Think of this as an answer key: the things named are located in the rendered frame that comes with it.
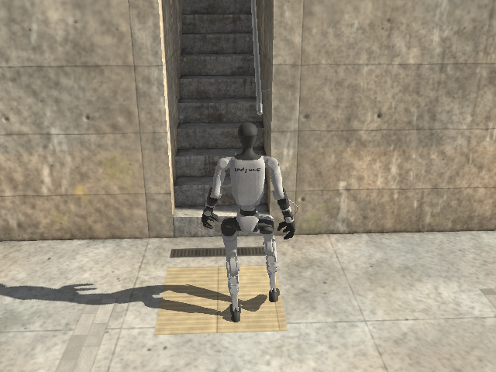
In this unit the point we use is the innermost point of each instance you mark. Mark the stairs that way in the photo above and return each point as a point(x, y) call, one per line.
point(217, 94)

